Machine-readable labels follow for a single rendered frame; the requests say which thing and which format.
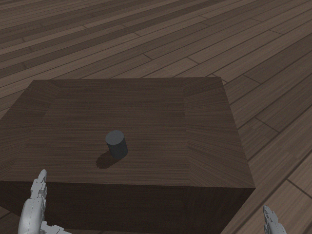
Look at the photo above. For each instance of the right robot hand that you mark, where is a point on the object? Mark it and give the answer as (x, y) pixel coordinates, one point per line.
(272, 226)

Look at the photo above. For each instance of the left robot hand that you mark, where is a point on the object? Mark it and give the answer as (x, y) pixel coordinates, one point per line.
(32, 215)

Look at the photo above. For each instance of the can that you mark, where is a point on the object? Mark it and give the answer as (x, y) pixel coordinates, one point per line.
(117, 144)

